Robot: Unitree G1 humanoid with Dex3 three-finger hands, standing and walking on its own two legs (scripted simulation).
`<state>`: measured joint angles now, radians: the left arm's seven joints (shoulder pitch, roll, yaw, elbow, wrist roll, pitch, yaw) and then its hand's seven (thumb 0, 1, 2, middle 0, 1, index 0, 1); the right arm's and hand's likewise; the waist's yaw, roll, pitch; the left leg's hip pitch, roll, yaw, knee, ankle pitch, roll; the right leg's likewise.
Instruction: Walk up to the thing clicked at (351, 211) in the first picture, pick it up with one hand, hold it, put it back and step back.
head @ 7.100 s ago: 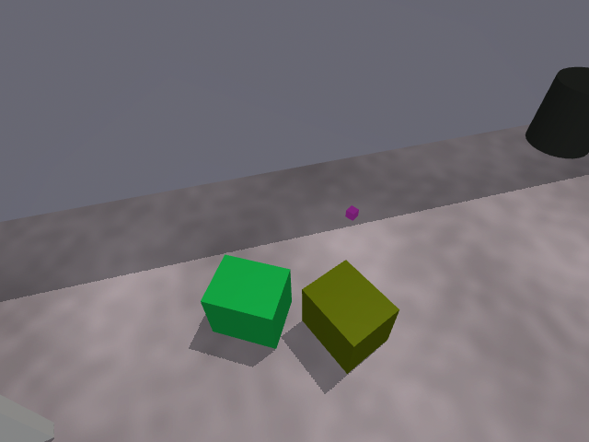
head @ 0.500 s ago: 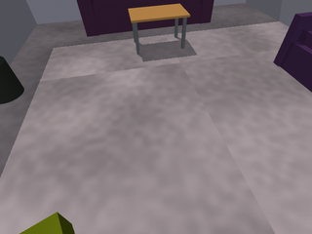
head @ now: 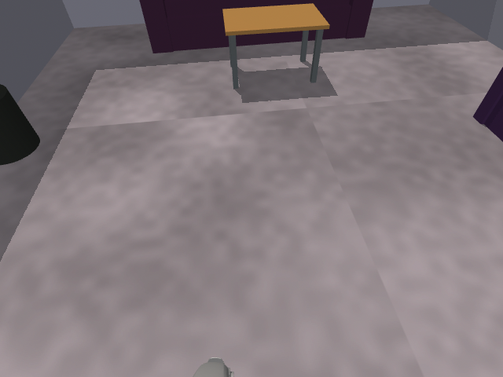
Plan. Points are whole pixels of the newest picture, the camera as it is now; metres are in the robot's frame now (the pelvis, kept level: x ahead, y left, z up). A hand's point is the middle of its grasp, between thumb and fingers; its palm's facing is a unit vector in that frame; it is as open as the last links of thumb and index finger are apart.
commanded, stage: walk up
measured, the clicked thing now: out of the picture +0.21 +1.23 -0.75
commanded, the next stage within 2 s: none
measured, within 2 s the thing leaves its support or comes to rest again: neither
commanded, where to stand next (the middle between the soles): +1.16 +0.07 m, yaw +0 degrees
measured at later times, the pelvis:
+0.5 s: pelvis +0.29 +0.02 -0.01, yaw -1 degrees
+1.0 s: pelvis +0.54 +0.03 -0.02, yaw +2 degrees
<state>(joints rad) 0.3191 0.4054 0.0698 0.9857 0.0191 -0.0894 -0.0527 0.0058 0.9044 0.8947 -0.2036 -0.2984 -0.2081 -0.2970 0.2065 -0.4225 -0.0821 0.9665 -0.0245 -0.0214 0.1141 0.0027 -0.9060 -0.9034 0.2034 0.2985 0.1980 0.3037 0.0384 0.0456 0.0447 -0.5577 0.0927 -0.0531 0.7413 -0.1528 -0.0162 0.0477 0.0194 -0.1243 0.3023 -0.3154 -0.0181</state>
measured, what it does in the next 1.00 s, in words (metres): walks ahead: left foot, then right foot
